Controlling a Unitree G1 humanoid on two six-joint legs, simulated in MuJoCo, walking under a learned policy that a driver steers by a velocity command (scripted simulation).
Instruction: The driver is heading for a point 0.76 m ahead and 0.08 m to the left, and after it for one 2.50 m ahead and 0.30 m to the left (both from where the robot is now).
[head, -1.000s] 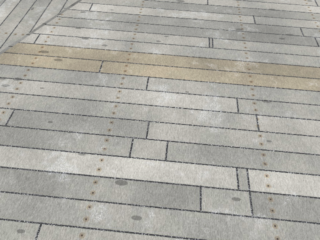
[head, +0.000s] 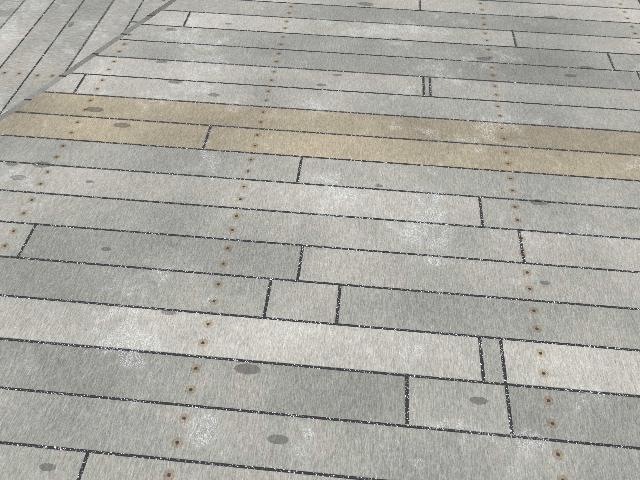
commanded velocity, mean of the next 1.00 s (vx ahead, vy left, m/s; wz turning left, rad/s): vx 0.40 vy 0.00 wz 0.24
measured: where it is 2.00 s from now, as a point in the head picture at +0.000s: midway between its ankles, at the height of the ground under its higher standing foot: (295, 377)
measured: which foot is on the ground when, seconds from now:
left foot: down 0.00-0.20, up 0.22-0.66, down 0.68-1.00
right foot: down 0.00-0.70, up 0.72-1.00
